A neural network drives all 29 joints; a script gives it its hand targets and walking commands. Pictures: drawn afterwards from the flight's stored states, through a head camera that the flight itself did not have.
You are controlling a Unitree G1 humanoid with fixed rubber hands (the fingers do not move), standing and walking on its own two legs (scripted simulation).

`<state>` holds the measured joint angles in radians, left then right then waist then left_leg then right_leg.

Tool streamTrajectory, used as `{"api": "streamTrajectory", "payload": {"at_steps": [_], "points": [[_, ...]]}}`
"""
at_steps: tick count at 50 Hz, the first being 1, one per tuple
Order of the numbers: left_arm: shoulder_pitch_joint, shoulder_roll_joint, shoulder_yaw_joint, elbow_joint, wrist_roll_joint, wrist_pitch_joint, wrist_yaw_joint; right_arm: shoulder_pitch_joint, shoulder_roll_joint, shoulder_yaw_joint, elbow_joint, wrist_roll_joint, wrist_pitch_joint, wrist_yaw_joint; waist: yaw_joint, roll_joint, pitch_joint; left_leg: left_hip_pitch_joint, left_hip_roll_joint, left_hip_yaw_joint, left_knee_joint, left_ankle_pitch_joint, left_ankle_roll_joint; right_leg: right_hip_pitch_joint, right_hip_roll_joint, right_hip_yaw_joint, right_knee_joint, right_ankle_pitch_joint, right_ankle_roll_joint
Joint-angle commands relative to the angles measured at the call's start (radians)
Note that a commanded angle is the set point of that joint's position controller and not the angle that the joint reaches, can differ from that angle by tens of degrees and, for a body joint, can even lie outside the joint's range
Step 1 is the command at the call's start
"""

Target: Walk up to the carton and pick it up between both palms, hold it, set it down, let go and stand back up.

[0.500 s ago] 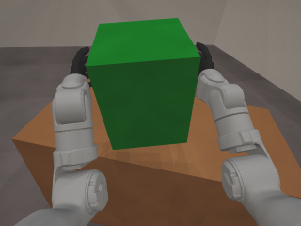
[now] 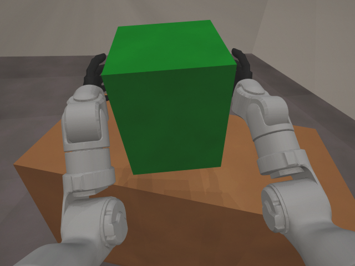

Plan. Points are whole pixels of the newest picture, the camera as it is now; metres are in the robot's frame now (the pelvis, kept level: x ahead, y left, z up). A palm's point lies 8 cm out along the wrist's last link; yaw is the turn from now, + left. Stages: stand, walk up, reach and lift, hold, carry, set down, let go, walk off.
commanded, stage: hold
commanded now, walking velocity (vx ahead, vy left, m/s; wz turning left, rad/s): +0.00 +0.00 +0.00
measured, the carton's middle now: (171, 98) +0.39 +0.01 +0.23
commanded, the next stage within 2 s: none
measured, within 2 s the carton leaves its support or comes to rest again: neither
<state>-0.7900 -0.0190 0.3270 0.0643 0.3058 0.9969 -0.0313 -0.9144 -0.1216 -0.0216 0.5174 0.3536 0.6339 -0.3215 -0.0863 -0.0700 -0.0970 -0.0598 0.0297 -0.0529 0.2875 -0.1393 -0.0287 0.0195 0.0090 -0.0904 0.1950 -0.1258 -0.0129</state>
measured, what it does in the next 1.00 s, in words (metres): stands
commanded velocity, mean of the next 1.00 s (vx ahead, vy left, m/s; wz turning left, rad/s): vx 0.00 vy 0.00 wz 0.00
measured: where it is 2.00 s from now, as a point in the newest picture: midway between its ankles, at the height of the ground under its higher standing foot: outside the picture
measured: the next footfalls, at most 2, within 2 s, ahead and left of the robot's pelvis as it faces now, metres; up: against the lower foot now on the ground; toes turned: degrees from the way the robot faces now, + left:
none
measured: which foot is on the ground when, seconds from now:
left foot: down 0.00-1.00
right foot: down 0.00-1.00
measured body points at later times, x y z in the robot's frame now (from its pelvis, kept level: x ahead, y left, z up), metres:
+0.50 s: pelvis +0.00 +0.00 +0.00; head -0.07 +0.04 +0.44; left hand +0.37 +0.16 +0.26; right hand +0.38 -0.13 +0.28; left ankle +0.02 +0.14 -0.75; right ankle +0.00 -0.11 -0.75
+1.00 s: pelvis +0.00 +0.00 +0.00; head -0.07 +0.04 +0.44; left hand +0.37 +0.16 +0.26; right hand +0.38 -0.14 +0.29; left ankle +0.02 +0.13 -0.75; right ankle +0.00 -0.11 -0.75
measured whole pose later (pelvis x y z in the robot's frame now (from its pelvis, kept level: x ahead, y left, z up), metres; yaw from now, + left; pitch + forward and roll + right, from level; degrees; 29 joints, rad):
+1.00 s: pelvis +0.00 +0.00 +0.00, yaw +0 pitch -5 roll -1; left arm -0.81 -0.01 0.33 0.09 0.30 1.00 -0.03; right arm -0.94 -0.13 -0.02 0.54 0.36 0.64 -0.33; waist -0.09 -0.07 -0.10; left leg -0.06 0.03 -0.05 0.30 -0.14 -0.03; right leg 0.02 0.01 -0.09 0.20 -0.13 -0.01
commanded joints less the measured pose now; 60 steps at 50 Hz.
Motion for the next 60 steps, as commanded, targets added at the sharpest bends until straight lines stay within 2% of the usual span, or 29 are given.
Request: {"api": "streamTrajectory", "payload": {"at_steps": [1, 8, 16, 21, 30, 38, 41, 52, 56, 60], "points": [[-0.780, -0.432, -0.447, -0.193, -0.205, -0.088, -0.141, -0.788, 0.389, 0.209, -0.309, 0.120, -0.042, 0.065, -0.009, 0.114, -0.389, 0.163, -0.086, 0.059, 0.026, 0.332, -0.007, 0.059, 0.050, -0.012, -0.001, 0.212, 0.043], [-0.776, -0.431, -0.452, -0.187, -0.200, -0.083, -0.138, -0.779, 0.377, 0.198, -0.295, 0.107, -0.038, 0.066, -0.017, 0.110, -0.357, 0.156, -0.083, 0.058, 0.015, 0.303, -0.011, 0.042, 0.055, -0.017, -0.009, 0.173, 0.040], [-0.800, -0.423, -0.433, -0.147, -0.199, -0.089, -0.135, -0.804, 0.373, 0.183, -0.262, 0.103, -0.037, 0.073, -0.007, 0.098, -0.337, 0.119, -0.083, 0.063, 0.006, 0.248, -0.002, 0.044, 0.052, -0.017, -0.006, 0.134, 0.045], [-0.826, -0.437, -0.442, -0.169, -0.213, -0.101, -0.130, -0.830, 0.395, 0.196, -0.298, 0.105, -0.045, 0.071, -0.006, 0.099, -0.413, 0.155, -0.087, 0.062, 0.022, 0.294, -0.005, 0.043, 0.055, -0.019, 0.001, 0.175, 0.047], [-0.813, -0.432, -0.438, -0.165, -0.203, -0.087, -0.136, -0.812, 0.383, 0.194, -0.262, 0.119, -0.029, 0.067, -0.010, 0.127, -0.391, 0.155, -0.086, 0.061, 0.026, 0.319, -0.010, 0.048, 0.058, -0.016, 0.001, 0.189, 0.042], [-0.822, -0.431, -0.430, -0.154, -0.207, -0.096, -0.135, -0.826, 0.389, 0.194, -0.281, 0.114, -0.036, 0.069, -0.011, 0.095, -0.385, 0.156, -0.085, 0.060, 0.021, 0.283, -0.002, 0.042, 0.053, -0.014, -0.002, 0.174, 0.045], [-0.831, -0.423, -0.420, -0.134, -0.201, -0.097, -0.137, -0.828, 0.388, 0.187, -0.254, 0.109, -0.033, 0.069, -0.006, 0.094, -0.355, 0.139, -0.087, 0.061, 0.016, 0.264, 0.002, 0.041, 0.049, -0.013, 0.003, 0.162, 0.044], [-0.805, -0.433, -0.447, -0.188, -0.209, -0.090, -0.140, -0.811, 0.393, 0.213, -0.297, 0.132, -0.034, 0.059, -0.009, 0.110, -0.405, 0.166, -0.087, 0.059, 0.029, 0.361, -0.009, 0.066, 0.058, -0.012, 0.006, 0.240, 0.040], [-0.797, -0.429, -0.441, -0.189, -0.210, -0.089, -0.138, -0.807, 0.388, 0.217, -0.314, 0.124, -0.034, 0.059, -0.008, 0.090, -0.391, 0.171, -0.085, 0.053, 0.026, 0.345, -0.003, 0.058, 0.054, -0.010, 0.004, 0.242, 0.041], [-0.803, -0.424, -0.441, -0.161, -0.210, -0.087, -0.139, -0.805, 0.376, 0.195, -0.288, 0.117, -0.032, 0.062, -0.010, 0.104, -0.349, 0.137, -0.082, 0.058, 0.013, 0.274, -0.003, 0.040, 0.054, -0.012, -0.002, 0.167, 0.039]]}}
